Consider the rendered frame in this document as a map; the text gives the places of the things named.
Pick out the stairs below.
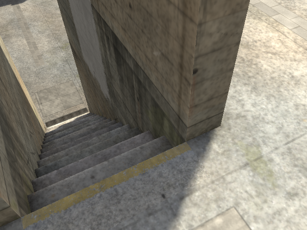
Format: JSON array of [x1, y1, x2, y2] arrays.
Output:
[[27, 112, 173, 213]]

